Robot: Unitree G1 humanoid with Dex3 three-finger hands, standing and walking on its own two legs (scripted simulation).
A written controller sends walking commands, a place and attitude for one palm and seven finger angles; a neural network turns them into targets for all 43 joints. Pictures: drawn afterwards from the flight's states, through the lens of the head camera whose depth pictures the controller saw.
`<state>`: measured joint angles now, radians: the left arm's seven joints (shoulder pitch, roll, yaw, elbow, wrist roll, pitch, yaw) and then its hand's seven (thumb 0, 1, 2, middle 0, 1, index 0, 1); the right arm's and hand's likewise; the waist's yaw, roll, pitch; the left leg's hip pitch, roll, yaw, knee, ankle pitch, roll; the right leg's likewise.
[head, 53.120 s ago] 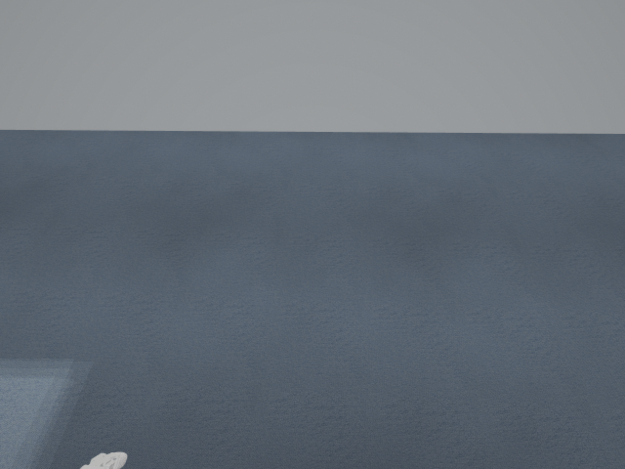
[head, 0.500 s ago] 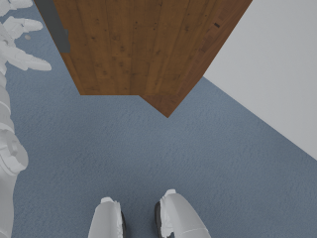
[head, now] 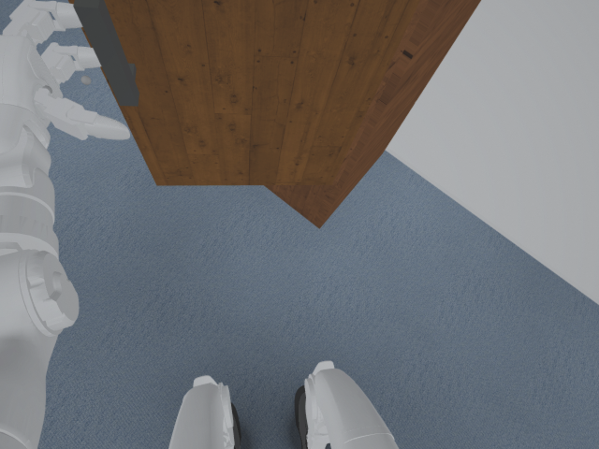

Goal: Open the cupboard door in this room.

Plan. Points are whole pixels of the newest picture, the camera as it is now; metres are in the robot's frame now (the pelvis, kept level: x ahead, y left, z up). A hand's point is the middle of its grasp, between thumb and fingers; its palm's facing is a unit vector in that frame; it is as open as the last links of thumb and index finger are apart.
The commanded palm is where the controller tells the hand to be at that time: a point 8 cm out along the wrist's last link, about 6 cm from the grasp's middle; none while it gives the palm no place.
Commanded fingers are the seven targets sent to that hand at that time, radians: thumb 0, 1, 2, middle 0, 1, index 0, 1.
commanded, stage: slide the fingers in behind the handle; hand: left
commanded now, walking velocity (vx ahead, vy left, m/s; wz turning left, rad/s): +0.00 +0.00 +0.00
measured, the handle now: (113, 43) +0.61 +0.17 +0.07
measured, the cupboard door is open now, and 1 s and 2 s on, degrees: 43 43 43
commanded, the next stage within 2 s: close the thumb around the handle in 0.92 s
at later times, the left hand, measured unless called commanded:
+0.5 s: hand (129, 81) +0.55 +0.15 +0.07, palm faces -0.06 -1.00 -0.02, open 13.9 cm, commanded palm +0.54 +0.18 +0.07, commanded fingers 0.00 -0.50 0.30 -0.30 -1.20 -0.30 -1.20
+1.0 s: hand (129, 79) +0.55 +0.15 +0.07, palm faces -0.04 -1.00 -0.03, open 14.0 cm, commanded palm +0.54 +0.19 +0.07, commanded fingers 0.00 -0.50 0.30 -0.30 -1.20 -0.30 -1.20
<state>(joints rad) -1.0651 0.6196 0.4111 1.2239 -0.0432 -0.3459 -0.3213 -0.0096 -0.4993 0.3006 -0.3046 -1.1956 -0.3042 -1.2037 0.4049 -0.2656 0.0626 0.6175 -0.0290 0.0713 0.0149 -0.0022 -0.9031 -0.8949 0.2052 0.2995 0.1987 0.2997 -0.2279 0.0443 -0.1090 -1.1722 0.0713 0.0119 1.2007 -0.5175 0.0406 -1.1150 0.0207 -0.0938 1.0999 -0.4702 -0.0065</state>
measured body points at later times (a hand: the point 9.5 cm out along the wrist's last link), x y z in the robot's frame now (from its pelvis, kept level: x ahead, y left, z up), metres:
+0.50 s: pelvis +0.00 +0.00 +0.00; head +0.17 +0.03 +0.42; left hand +0.55 +0.20 +0.07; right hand -0.02 -0.26 -0.11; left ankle +0.01 +0.09 -0.64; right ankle +0.02 -0.12 -0.64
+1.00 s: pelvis +0.01 -0.01 +0.00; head +0.17 +0.01 +0.42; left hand +0.55 +0.20 +0.08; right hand -0.01 -0.27 -0.10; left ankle +0.01 +0.09 -0.64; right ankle +0.02 -0.12 -0.64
